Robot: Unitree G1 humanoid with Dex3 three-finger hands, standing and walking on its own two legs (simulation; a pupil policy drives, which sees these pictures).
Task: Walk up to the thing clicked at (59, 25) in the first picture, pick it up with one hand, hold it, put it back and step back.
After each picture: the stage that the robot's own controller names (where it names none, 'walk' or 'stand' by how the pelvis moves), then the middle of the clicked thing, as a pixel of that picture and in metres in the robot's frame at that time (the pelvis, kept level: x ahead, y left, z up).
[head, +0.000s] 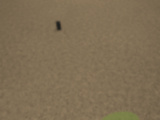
stand; (58, 25) +1.76 +0.35 -0.72
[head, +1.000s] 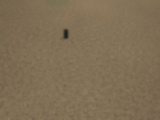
walk; (65, 34) +1.65 +0.18 -0.70
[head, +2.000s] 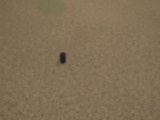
walk; (62, 58) +1.10 +0.19 -0.71
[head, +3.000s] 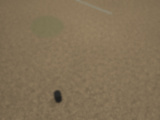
walk; (57, 96) +0.69 +0.21 -0.71
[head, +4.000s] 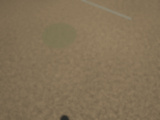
walk; out of the picture +0.46 +0.22 -0.70
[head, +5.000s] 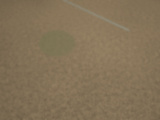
stand; out of the picture +0.39 +0.19 -0.72
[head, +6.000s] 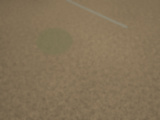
stand; out of the picture +0.38 +0.20 -0.73
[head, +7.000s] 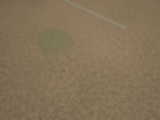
stand; out of the picture +0.38 +0.20 -0.73
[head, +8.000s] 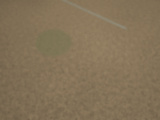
stand; out of the picture +0.37 +0.20 -0.73
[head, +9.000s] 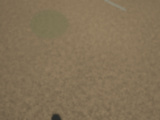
go down; out of the picture +0.39 +0.20 -0.70
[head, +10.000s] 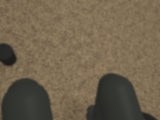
go down; (6, 55) +0.44 +0.28 -0.28
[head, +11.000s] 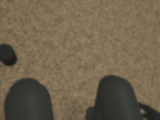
close in; (7, 55) +0.43 +0.28 -0.28
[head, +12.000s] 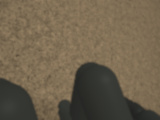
close; out of the picture +0.41 +0.31 -0.22
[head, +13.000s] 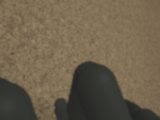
close; out of the picture +0.40 +0.31 -0.22
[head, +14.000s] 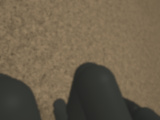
lift; out of the picture +0.37 +0.29 -0.22
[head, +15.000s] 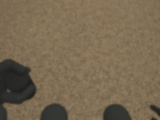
lift; (22, 85) +0.32 +0.21 -0.01
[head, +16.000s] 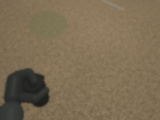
hold; (37, 91) +0.33 +0.18 +0.00
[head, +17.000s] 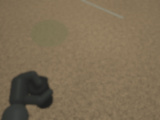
hold; (41, 93) +0.32 +0.17 +0.00
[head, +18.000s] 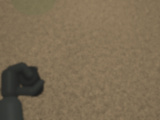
crouch; (32, 82) +0.36 +0.19 -0.06
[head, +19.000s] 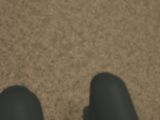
lower; out of the picture +0.46 +0.30 -0.11
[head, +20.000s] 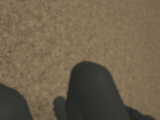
lower; out of the picture +0.41 +0.33 -0.22
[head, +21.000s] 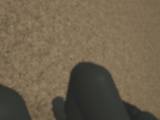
lower; out of the picture +0.41 +0.33 -0.22
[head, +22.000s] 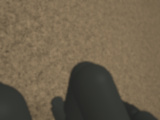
lower; out of the picture +0.41 +0.33 -0.22
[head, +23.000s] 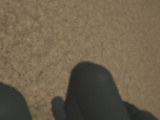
lower; out of the picture +0.41 +0.33 -0.22
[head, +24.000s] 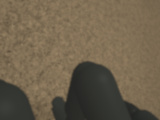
open; out of the picture +0.40 +0.31 -0.22
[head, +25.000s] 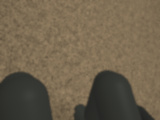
stand; out of the picture +0.42 +0.29 -0.25
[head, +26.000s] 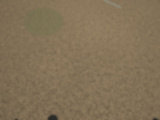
stand; out of the picture +0.39 +0.19 -0.62
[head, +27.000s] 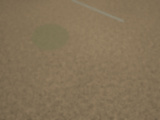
stand; out of the picture +0.39 +0.20 -0.66
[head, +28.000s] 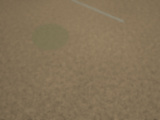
stand; out of the picture +0.39 +0.20 -0.67
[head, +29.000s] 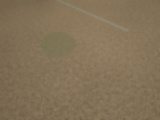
stand; out of the picture +0.41 +0.19 -0.72
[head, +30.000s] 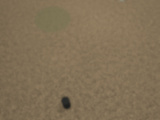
walk; (66, 103) +0.52 +0.20 -0.70
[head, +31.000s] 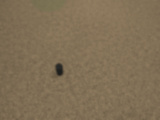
walk; (59, 69) +0.80 +0.19 -0.70
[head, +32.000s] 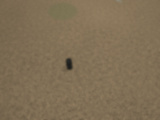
stand; (69, 64) +1.04 +0.20 -0.71
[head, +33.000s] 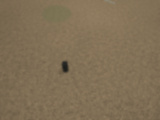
stand; (65, 66) +1.03 +0.22 -0.73
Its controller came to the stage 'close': yes
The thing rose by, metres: 0.71
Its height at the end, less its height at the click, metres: +0.00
